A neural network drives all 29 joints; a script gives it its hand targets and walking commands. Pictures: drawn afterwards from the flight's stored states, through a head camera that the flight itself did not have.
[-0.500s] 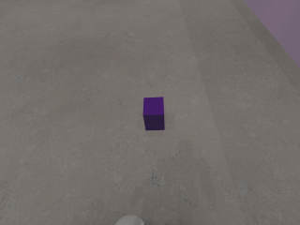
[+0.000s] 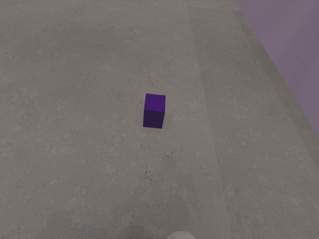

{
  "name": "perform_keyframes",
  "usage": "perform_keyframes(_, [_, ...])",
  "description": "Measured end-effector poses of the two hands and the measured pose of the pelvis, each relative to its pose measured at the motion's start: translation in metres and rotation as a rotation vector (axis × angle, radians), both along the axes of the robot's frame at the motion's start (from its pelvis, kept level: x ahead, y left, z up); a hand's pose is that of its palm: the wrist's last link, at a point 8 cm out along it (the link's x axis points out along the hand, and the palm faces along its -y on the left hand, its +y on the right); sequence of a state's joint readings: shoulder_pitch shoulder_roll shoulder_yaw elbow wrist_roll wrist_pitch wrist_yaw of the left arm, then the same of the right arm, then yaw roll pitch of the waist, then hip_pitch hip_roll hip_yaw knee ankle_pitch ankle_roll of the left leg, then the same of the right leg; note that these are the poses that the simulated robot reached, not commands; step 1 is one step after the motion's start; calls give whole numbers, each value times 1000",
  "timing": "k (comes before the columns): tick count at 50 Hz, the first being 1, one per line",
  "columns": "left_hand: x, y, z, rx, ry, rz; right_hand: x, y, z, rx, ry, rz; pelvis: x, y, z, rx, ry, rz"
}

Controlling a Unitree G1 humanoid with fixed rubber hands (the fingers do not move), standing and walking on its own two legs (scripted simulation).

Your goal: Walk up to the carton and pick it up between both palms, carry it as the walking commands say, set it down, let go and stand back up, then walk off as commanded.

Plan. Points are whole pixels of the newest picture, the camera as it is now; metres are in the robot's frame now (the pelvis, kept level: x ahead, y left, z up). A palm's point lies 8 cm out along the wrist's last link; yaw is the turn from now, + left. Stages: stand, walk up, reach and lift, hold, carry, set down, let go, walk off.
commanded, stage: walk off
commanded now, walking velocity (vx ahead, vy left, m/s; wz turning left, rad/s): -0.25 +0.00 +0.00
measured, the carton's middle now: (154, 111) +1.09 -0.02 -0.66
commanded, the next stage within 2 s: none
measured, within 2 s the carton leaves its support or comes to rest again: neither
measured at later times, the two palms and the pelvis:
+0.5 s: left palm out of the picture -0.06 +0.15 -0.13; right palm out of the picture -0.07 -0.35 -0.14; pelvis -0.11 -0.08 +0.00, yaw -8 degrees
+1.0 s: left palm out of the picture -0.01 +0.08 -0.14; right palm out of the picture -0.28 -0.41 -0.12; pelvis -0.19 -0.16 +0.00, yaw -26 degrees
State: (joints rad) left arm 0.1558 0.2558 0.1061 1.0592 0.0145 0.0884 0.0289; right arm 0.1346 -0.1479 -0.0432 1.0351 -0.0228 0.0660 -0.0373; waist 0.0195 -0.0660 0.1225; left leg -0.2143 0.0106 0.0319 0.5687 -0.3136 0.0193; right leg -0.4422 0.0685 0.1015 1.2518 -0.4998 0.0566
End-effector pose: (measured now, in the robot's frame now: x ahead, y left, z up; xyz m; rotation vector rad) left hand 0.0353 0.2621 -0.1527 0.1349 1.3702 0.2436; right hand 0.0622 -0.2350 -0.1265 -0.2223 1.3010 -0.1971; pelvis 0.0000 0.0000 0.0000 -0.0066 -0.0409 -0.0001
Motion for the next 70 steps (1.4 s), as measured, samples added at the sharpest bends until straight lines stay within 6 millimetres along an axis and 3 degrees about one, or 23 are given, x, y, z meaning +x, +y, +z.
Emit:
perform_keyframes(6, [-26, -7, 8, 44, 18, -26, -26, -6, -12, 34, -34, -14, -31, -9, -3, 12, 4, -19])
perform_keyframes(13, [-49, -47, 20, 68, -21, -89, -84, -41, -39, 91, -3, -79, -73, -40, -10, 11, -3, -52])
perform_keyframes(18, [-78, -77, 27, 49, -2, -124, -116, -77, -31, 56, 18, -126, -91, -60, -2, 28, 2, -90])
perform_keyframes(24, [-95, -104, 20, 18, -8, -145, -130, -111, -17, 5, -43, -154, -110, -80, -2, 14, 10, -130])
perform_keyframes(30, [-112, -122, 6, -37, -11, -175, -134, -129, 2, -58, -109, -179, -130, -94, -3, -11, 17, -187])
perform_keyframes(34, [-123, -128, -4, -76, 18, -212, -149, -136, 15, -98, -150, -213, -142, -99, -2, -28, 27, -237])
perform_keyframes(38, [-119, -135, -7, -91, 47, -300, -194, -145, 27, -135, -143, -279, -154, -106, 2, -14, 16, -302])
perform_keyframes(46, [-71, -154, 9, -55, -57, -433, -299, -161, 18, -114, -6, -401, -175, -132, 2, -23, 2, -399])
perform_keyframes(51, [-43, -199, 16, -17, -92, -553, -348, -180, -3, -63, 13, -489, -191, -163, -7, -15, -1, -473])
perform_keyframes(55, [-24, -260, 18, 14, -151, -663, -390, -204, -33, -6, 39, -570, -207, -199, -23, -5, 0, -520])
perform_keyframes(58, [-23, -302, 25, 3, -207, -723, -411, -224, -45, 18, 85, -605, -218, -216, -24, 5, 3, -544])
perform_keyframes(64, [-45, -350, 28, 8, -183, -787, -405, -264, -35, -11, 3, -629, -235, -238, -15, 16, 8, -614])
perform_keyframes(70, [-65, -382, 10, -58, -152, -821, -394, -284, -18, -54, -89, -648, -250, -254, -15, -8, 16, -674])
